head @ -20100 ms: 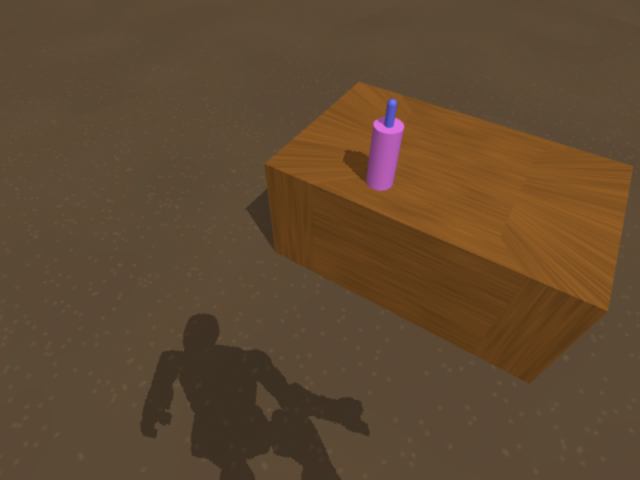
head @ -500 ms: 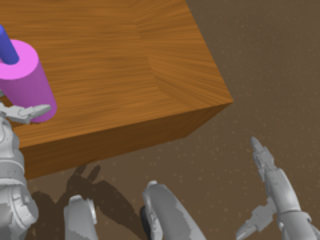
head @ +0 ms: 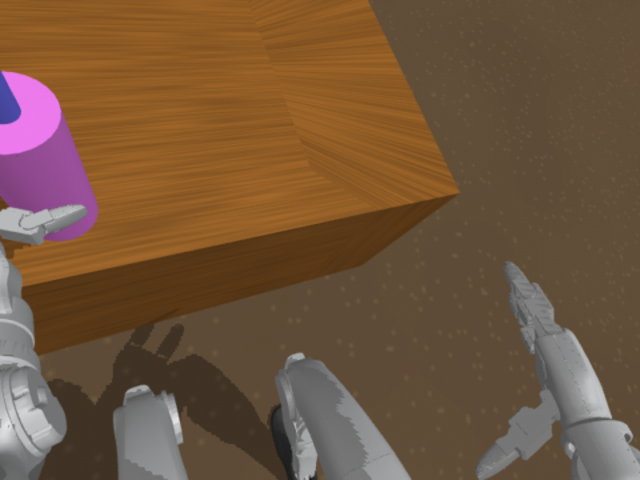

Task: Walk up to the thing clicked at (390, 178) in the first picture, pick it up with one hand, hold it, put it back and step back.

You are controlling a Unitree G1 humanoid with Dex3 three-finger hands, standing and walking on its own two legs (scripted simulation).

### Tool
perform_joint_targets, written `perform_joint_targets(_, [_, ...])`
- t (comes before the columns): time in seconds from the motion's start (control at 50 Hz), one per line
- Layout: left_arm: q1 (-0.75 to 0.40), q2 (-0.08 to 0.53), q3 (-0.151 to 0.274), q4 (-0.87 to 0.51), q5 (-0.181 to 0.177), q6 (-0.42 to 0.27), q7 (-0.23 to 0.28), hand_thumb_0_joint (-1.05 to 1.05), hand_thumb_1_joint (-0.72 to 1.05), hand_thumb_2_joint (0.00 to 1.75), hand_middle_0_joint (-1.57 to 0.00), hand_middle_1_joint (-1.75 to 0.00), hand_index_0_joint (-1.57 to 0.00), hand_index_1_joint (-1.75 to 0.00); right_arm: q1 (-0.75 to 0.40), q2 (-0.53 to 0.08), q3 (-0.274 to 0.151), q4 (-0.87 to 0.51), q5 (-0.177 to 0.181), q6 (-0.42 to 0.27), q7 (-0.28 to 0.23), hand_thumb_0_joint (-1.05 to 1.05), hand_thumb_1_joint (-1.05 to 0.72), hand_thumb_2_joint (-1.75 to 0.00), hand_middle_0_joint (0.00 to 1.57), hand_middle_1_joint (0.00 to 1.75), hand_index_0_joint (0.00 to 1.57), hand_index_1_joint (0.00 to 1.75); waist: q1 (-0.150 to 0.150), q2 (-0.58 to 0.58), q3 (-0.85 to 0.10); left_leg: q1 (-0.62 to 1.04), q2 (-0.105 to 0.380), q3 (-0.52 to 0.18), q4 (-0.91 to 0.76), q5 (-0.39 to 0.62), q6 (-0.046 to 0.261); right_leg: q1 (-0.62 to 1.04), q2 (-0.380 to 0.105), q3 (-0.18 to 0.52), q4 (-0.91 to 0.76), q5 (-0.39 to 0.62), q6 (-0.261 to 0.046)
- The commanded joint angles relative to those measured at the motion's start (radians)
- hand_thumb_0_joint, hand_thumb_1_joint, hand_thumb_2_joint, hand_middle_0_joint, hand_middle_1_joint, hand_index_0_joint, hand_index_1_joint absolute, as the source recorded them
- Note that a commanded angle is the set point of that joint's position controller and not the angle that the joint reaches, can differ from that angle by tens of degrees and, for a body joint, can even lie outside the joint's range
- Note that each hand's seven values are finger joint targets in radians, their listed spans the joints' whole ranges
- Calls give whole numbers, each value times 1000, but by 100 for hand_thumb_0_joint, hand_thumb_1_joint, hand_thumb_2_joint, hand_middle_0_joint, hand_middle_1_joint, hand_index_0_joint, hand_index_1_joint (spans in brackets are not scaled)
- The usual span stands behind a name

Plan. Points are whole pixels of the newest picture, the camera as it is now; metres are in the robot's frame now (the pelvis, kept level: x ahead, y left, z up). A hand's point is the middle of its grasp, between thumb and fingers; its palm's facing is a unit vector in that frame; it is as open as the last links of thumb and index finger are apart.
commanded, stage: loosen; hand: left
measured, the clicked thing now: (26, 152) +0.50 +0.19 +0.00
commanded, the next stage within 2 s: open in 0.12 s
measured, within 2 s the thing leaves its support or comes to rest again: neither
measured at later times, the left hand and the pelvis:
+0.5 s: hand (20, 180) +0.51 +0.22 -0.06, palm faces +0.24 -0.97 +0.01, open 13.8 cm; pelvis -0.01 +0.00 -0.01, yaw +0 degrees
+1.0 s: hand out of the picture +0.51 +0.28 +0.03, palm faces +0.29 -0.96 -0.02, open 17.5 cm; pelvis +0.01 +0.00 +0.02, yaw +0 degrees
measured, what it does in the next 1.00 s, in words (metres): stands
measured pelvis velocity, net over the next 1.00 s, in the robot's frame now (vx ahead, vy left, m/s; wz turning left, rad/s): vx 0.01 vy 0.00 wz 0.01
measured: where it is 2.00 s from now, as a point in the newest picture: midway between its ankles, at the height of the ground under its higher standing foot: outside the picture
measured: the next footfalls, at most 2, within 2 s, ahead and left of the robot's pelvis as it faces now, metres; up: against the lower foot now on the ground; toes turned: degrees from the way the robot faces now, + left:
none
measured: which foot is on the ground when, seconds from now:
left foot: down 0.00-1.00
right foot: down 0.00-1.00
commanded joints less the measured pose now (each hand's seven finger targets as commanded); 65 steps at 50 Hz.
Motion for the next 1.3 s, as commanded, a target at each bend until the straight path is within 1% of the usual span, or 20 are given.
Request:
perform_joint_targets(0.0, [-336,177,-5,-164,-1,-75,10,0,-12,115,-122,-133,-124,-133,70,-177,-154,-175,3,-46,-25,0,53,-5,5,5,5,5,-5,346,-513,522,-28,39,-170,277,45,176,27,-18,-173,305,-63])
perform_joint_targets(0.06, [-325,190,-7,-143,4,-70,7,0,-9,107,-126,-130,-130,-129,61,-187,-165,-203,10,-51,-27,0,53,-5,5,5,5,5,-10,321,-521,507,-30,39,-163,259,48,187,26,-14,-174,297,-60])
perform_joint_targets(0.12, [-359,192,-1,-199,-10,-72,4,0,-32,83,-108,-106,-114,-105,48,-189,-166,-237,14,-57,-26,0,52,-4,5,5,5,5,-7,320,-563,503,-31,44,-149,272,53,208,24,-2,-177,319,-54])
perform_joint_targets(0.18, [-327,190,-2,-153,-5,-61,3,0,-48,59,-96,-89,-102,-85,86,-182,-169,-161,17,-49,-25,0,52,-4,5,5,5,5,3,343,-496,501,-31,38,-174,227,42,163,24,-16,-168,266,-63])
perform_joint_targets(0.3, [-373,177,-14,-203,2,-60,6,0,-61,27,-67,-55,-70,-53,42,-187,-168,-212,14,-51,-25,0,51,-5,5,5,5,5,5,370,-535,547,-26,29,-176,273,34,130,29,-40,-142,282,-72])
perform_joint_targets(0.48, [-375,219,7,-244,7,-56,22,0,-61,15,-43,-31,-44,-31,65,-188,-177,-187,11,-46,-31,0,51,-5,5,5,5,5,6,393,-565,555,-28,37,-166,260,38,150,30,-30,-147,281,-68])
perform_joint_targets(0.62, [-337,160,-11,-204,2,-40,14,0,-61,9,-20,-17,-21,-16,73,-174,-165,-187,14,-42,-26,0,52,-5,5,5,5,5,0,378,-523,558,-25,32,-173,311,32,140,29,-42,-143,312,-69])
perform_joint_targets(0.7, [-372,284,44,-310,5,-54,-5,0,-61,7,-12,-10,-12,-10,68,-182,-158,-227,17,-41,-28,0,53,-5,5,5,5,5,34,405,-594,593,-26,35,-181,315,30,183,27,-34,-142,316,-69])
perform_joint_targets(0.76, [-366,276,50,-351,-19,-41,-26,0,-61,6,-8,-7,-8,-8,73,-174,-151,-241,20,-36,-30,0,52,-5,5,5,5,5,42,408,-641,626,-31,47,-175,352,35,248,25,-19,-163,363,-62])
perform_joint_targets(0.8, [-365,360,100,-427,-29,-23,-40,0,-61,6,-8,-6,-8,-7,103,-180,-158,-214,25,-27,-36,0,52,-6,5,5,5,5,69,447,-674,677,-32,53,-188,392,34,291,23,-7,-177,389,-62])
perform_joint_targets(0.86, [-348,375,92,-477,-32,31,-71,0,-61,5,-8,-6,-7,-7,114,-175,-161,-165,30,-7,-41,0,51,-6,5,5,5,5,97,506,-669,777,-26,51,-228,454,23,281,25,-14,-196,393,-70])
perform_joint_targets(0.94, [-216,270,47,-390,-61,132,-109,0,-61,3,-7,-5,-7,-6,102,-150,-118,-108,41,8,-52,0,51,-6,5,5,5,5,120,421,-527,742,-26,61,-297,386,27,339,26,-12,-274,369,-65])
perform_joint_targets(1.0, [-225,274,42,-429,-93,177,-141,0,-61,2,-6,-4,-7,-4,66,-137,-89,-84,54,12,-63,0,52,-5,5,5,5,5,137,342,-483,722,-19,66,-331,366,37,392,28,-7,-324,378,-58])
perform_joint_targets(1.08, [-151,153,-7,-344,-138,205,-170,0,-61,3,-5,-5,-6,-4,48,-131,-76,-45,65,4,-81,0,55,-5,5,5,5,5,134,215,-367,686,-17,64,-392,305,41,407,30,-19,-370,339,-57])
perform_joint_targets(1.12, [-159,154,-6,-347,-152,197,-186,0,-56,10,-6,-3,-3,-7,47,-137,-74,-50,69,-3,-91,0,58,-4,5,5,5,5,130,171,-361,689,-20,66,-411,296,46,426,31,-20,-391,341,-55])
perform_joint_targets(1.14, [40,293,-12,-155,-9,295,-127,0,-61,8,-7,-5,-6,-7,110,-181,-118,-67,79,22,-95,0,50,-5,6,5,5,5,174,183,-366,767,-30,72,-468,310,35,478,27,-30,-430,336,-56])
perform_joint_targets(1.18, [-248,262,-53,-426,-36,334,-78,0,-60,9,-8,-6,-6,-8,120,-152,-94,-33,91,54,-94,0,50,-6,5,5,5,5,159,246,-415,850,-21,74,-505,336,22,488,29,-20,-453,355,-62])
perform_joint_targets(1.2, [-326,345,1,-502,-25,346,-61,0,-58,9,-8,-6,-7,-8,115,-183,-136,-55,92,61,-98,0,47,-6,5,5,5,5,171,282,-496,916,-19,72,-515,367,16,511,28,-20,-459,375,-62])
perform_joint_targets(1.26, [-236,367,-19,-410,15,405,-8,0,-38,9,-7,-5,-8,-4,129,-128,-85,109,91,93,-96,0,34,-10,5,5,5,5,213,285,-396,924,-20,74,-556,400,16,528,26,-23,-482,373,-62])
perform_joint_targets(1.28, [-271,440,12,-472,29,409,15,0,-37,11,-7,-6,-8,-6,80,-138,-91,81,91,97,-102,0,32,-11,5,5,5,5,228,276,-429,940,-23,81,-565,390,24,564,21,-16,-501,373,-58])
